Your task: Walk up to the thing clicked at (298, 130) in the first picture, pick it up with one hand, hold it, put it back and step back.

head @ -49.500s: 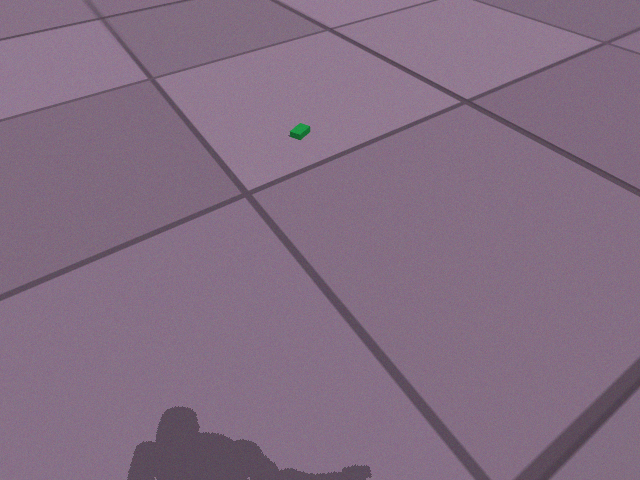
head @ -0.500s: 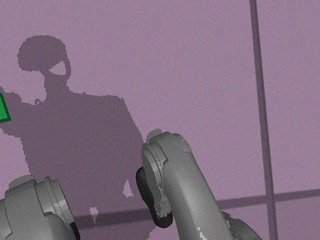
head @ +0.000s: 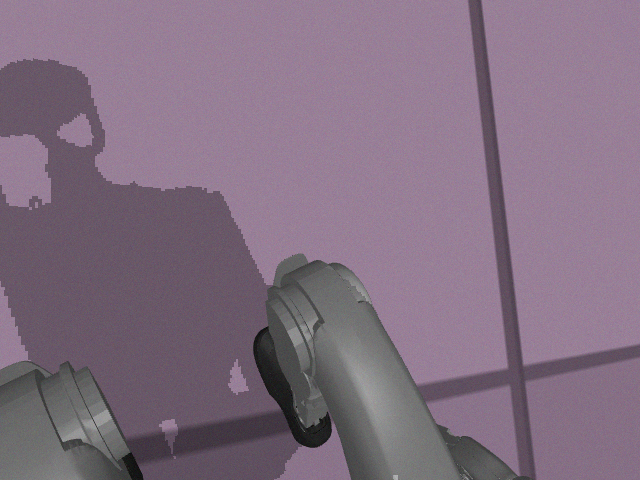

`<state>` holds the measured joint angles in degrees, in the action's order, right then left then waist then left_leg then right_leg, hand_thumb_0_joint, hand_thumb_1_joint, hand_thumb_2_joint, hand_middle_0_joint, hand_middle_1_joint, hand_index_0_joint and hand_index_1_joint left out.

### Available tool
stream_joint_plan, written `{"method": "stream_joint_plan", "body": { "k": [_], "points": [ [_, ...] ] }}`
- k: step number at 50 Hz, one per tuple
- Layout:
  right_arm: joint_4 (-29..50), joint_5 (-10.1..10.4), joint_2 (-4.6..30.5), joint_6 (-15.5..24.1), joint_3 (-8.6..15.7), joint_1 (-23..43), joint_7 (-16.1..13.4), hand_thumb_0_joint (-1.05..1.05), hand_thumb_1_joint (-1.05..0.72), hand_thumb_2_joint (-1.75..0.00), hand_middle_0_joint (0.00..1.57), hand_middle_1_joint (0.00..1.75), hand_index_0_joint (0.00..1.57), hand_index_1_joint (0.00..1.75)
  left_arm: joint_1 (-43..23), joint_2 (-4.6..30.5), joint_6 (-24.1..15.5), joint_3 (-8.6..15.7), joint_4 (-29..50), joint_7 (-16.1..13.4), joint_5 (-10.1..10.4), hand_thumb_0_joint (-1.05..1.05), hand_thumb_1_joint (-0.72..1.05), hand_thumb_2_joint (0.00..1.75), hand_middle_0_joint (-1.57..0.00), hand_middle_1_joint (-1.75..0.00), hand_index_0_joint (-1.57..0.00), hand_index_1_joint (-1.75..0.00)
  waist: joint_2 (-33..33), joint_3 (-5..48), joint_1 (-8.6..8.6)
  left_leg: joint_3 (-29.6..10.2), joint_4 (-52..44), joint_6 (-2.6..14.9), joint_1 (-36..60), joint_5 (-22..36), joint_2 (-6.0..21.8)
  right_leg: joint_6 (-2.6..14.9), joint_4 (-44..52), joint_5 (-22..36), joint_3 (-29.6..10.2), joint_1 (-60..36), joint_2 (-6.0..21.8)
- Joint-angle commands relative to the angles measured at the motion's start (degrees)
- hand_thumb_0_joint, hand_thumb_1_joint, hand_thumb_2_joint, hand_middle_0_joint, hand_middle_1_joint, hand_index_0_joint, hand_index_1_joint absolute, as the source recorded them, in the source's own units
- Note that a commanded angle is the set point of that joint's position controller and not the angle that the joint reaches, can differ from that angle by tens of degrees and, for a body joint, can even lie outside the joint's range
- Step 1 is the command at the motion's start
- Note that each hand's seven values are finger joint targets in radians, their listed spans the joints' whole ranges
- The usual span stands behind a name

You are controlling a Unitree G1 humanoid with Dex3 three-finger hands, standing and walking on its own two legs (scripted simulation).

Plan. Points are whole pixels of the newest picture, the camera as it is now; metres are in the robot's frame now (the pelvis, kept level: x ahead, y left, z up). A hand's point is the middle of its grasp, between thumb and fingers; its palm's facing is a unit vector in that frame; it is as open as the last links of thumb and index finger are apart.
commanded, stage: rest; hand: left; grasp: from above
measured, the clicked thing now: out of the picture +0.47 +0.28 -0.29
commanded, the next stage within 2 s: open in 0.08 s
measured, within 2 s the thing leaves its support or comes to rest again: neither
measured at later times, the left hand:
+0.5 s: hand out of the picture +0.46 +0.29 -0.25, palm faces -0.45 -0.14 -0.88, open 10.9 cm
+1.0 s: hand out of the picture +0.46 +0.29 -0.26, palm faces -0.46 -0.14 -0.88, open 13.9 cm
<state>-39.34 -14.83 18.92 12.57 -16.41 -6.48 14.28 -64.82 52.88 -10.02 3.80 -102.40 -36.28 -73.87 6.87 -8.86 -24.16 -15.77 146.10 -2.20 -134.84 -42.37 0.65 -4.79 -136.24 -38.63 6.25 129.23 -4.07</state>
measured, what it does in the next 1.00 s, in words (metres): stands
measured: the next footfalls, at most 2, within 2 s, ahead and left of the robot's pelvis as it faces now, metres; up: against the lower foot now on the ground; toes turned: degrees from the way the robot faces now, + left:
none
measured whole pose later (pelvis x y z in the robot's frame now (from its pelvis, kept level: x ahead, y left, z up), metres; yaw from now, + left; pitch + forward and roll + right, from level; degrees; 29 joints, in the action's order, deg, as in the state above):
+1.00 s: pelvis -0.01 +0.00 +0.01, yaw -1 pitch +29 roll -15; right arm -36.7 -15.2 19.9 13.3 -18.5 -6.6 14.6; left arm -65.3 56.7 -11.0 2.7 -102.1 -35.5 -73.5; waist 8.0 -10.9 -24.8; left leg -16.6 145.6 -1.4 -134.1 -41.8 0.6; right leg -4.9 -134.4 -37.9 7.3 127.3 -4.0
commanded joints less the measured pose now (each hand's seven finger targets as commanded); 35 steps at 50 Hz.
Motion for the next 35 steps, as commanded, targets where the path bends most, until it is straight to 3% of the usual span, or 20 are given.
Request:
{"method": "stream_joint_plan", "body": {
  "k": [1, 9, 12, 14, 17, 18, 20, 22, 26, 28, 30, 31, 32, 33, 34, 35],
  "points": [
    [-0.9, 0.1, 18.8, 0.8, 5.0, -11.5, 0.0, 0.0, -0.9, -0.9, 0.2, 0.3, 0.2, 0.3, -16.7, 11.5, 0.1, -0.4, 6.7, -2.7, 0.5, 0.0, 0.64, 0.53, -0.99, -0.51, -1.02, -0.48, -31.0, 37.5, -2.59, 8.1, -14.2, 2.61, 27.7, 14.4, 1.6, 5.57, 11.1, 17.2, 9.0, -22.4, -1.3],
    [-0.6, 0.4, 19.7, 1.6, 4.8, -10.6, 0.3, 0.0, -0.9, -0.9, 0.2, 0.3, 0.2, 0.3, -16.7, 11.8, 0.0, -1.1, 5.2, -2.3, 1.1, 0.0, 0.62, 0.52, -0.98, -0.49, -1.01, -0.47, -28.4, 35.2, -3.29, 6.9, -14.7, 2.49, 26.7, 12.6, 1.9, 5.52, 11.3, 15.4, 9.5, -21.6, -1.6],
    [-0.1, 0.3, 19.9, 1.5, 4.6, -11.1, 0.2, 0.0, -0.89, -0.9, 0.2, 0.3, 0.2, 0.3, -17.4, 12.8, -0.2, -0.4, 6.9, -2.6, 1.0, 0.0, 0.38, 0.57, -0.74, -0.53, -0.77, -0.52, -30.2, 37.8, -2.76, 6.9, -15.0, 2.39, 28.2, 14.3, 1.8, 5.57, 11.4, 16.8, 9.6, -23.0, -1.4],
    [0.0, 0.1, 19.8, 1.6, 4.4, -10.3, 0.3, 0.0, -0.89, -0.9, 0.2, 0.3, 0.2, 0.3, -15.2, 11.5, 0.0, -1.4, 4.4, -2.3, 0.8, 0.0, 0.22, 0.57, -0.66, -0.52, -0.66, -0.51, -27.9, 35.4, -3.66, 7.1, -14.3, 2.6, 26.8, 13.3, 2.0, 5.3, 11.5, 16.4, 9.6, -22.7, -1.7],
    [0.3, 0.4, 20.0, 1.7, 4.4, -10.3, 0.1, 0.0, -0.89, -0.9, 0.2, 0.3, 0.2, 0.3, -17.2, 13.2, -0.2, -0.8, 5.9, -2.2, 0.9, 0.0, -0.01, 0.57, -0.53, -0.54, -0.53, -0.54, -29.5, 35.4, -3.35, 7.0, -14.5, 2.48, 26.9, 13.1, 1.9, 5.41, 11.5, 16.0, 9.4, -22.5, -1.4],
    [0.3, 0.5, 20.2, 1.8, 4.4, -10.2, 0.1, 0.0, -0.89, -0.9, 0.2, 0.3, 0.2, 0.3, -17.7, 13.9, -0.4, -0.4, 6.9, -2.4, 1.0, 0.0, -0.04, 0.58, -0.5, -0.56, -0.5, -0.56, -30.5, 36.1, -2.93, 6.4, -15.3, 2.14, 28.1, 13.4, 2.1, 5.57, 11.2, 16.0, 9.7, -22.1, -1.3],
    [0.4, 0.2, 19.9, 1.8, 4.3, -10.4, 0.4, 0.0, -0.89, -0.9, 0.2, 0.3, 0.2, 0.3, -17.3, 11.9, -0.2, -1.5, 6.6, -2.2, 0.6, 0.0, -0.09, 0.61, -0.46, -0.6, -0.46, -0.6, -30.5, 35.2, -3.45, 6.5, -14.9, 2.2, 28.0, 13.6, 2.0, 5.52, 11.0, 16.4, 9.9, -21.5, -1.4],
    [0.6, 0.4, 20.2, 1.4, 4.5, -10.1, 0.0, 0.0, -0.89, -0.9, 0.2, 0.3, 0.2, 0.3, -17.4, 12.7, -0.3, -1.6, 6.4, -2.3, 0.2, 0.0, -0.13, 0.65, -0.43, -0.63, -0.43, -0.64, -29.7, 34.8, -3.91, 6.6, -15.4, 2.24, 27.1, 12.4, 2.0, 5.51, 11.9, 15.6, 9.7, -22.0, -1.6],
    [0.2, 0.1, 20.0, 1.7, 4.6, -10.6, 0.4, 0.0, -0.89, -0.9, 0.2, 0.3, 0.2, 0.3, -16.2, 11.0, 0.0, -1.9, 5.7, -1.7, 0.8, 0.0, -0.24, 0.74, -0.36, -0.69, -0.34, -0.71, -31.0, 34.6, -3.77, 6.1, -15.3, 1.85, 29.1, 14.5, 2.2, 5.52, 10.9, 17.1, 10.2, -20.8, -1.2],
    [0.2, -0.1, 20.6, 1.4, 4.6, -11.6, 0.5, 0.0, -0.89, -0.9, 0.2, 0.3, 0.2, 0.3, -14.5, 12.2, 0.3, -0.9, 4.6, -1.4, 0.7, 0.0, -0.27, 0.78, -0.32, -0.71, -0.3, -0.73, -30.1, 35.1, -4.11, 5.9, -15.5, 1.96, 29.0, 15.7, 2.2, 5.32, 11.5, 18.0, 10.2, -22.4, -1.6],
    [0.4, 0.0, 20.1, 1.3, 4.3, -11.8, 0.5, 0.0, -0.89, -0.9, 0.2, 0.3, 0.2, 0.3, -15.0, 11.8, 0.4, -1.5, 4.4, -0.9, 0.9, 0.0, -0.31, 0.81, -0.28, -0.75, -0.26, -0.77, -30.1, 34.9, -4.42, 6.2, -15.4, 2.01, 29.3, 16.0, 2.1, 5.39, 11.6, 18.4, 10.1, -23.1, -1.4],
    [0.6, 0.1, 20.1, 1.3, 4.4, -11.4, 0.5, 0.0, -0.89, -0.9, 0.2, 0.3, 0.2, 0.3, -17.7, 11.7, -0.1, -2.1, 8.4, -0.9, 1.2, 0.0, -0.34, 0.82, -0.26, -0.77, -0.24, -0.79, -31.6, 35.8, -3.89, 6.1, -15.5, 1.93, 29.8, 16.5, 2.2, 5.5, 11.4, 18.8, 10.0, -22.8, -1.5],
    [0.7, 0.1, 20.1, 1.2, 4.3, -11.3, 0.4, 0.0, -0.89, -0.9, 0.2, 0.3, 0.2, 0.3, -15.3, 12.6, 0.2, -1.1, 5.5, -1.0, 1.2, 0.0, -0.37, 0.85, -0.25, -0.79, -0.22, -0.81, -30.6, 36.1, -3.75, 6.2, -15.6, 2.07, 29.6, 16.1, 2.2, 5.5, 12.1, 18.5, 10.0, -23.5, -1.6],
    [0.7, 0.3, 20.1, 1.3, 4.1, -11.2, 0.4, 0.0, -0.89, -0.9, 0.2, 0.3, 0.2, 0.3, -16.7, 11.6, -0.1, -2.2, 7.5, -0.7, 1.6, 0.0, -0.38, 0.86, -0.23, -0.8, -0.21, -0.83, -31.3, 34.8, -3.79, 6.3, -15.4, 1.98, 29.2, 15.9, 2.2, 5.55, 11.5, 18.2, 9.9, -22.6, -1.5],
    [0.6, 0.2, 20.3, 1.3, 4.1, -11.5, 0.4, 0.0, -0.89, -0.9, 0.2, 0.3, 0.2, 0.3, -15.1, 12.7, 0.0, -1.1, 5.9, -0.6, 1.6, 0.0, -0.41, 0.89, -0.22, -0.81, -0.19, -0.84, -31.1, 35.6, -3.76, 6.3, -15.3, 2.0, 29.7, 16.3, 2.1, 5.49, 11.7, 18.5, 10.0, -23.2, -1.4],
    [0.4, 0.2, 20.2, 1.3, 4.1, -11.2, 0.3, 0.0, -0.89, -0.9, 0.2, 0.3, 0.2, 0.3, -14.5, 12.3, -0.2, -1.7, 5.4, -0.5, 1.7, 0.0, -0.42, 0.9, -0.22, -0.81, -0.18, -0.85, -30.4, 34.4, -3.89, 6.4, -15.4, 2.0, 28.6, 15.2, 2.2, 5.5, 11.6, 17.6, 10.0, -22.9, -1.5]
  ]
}}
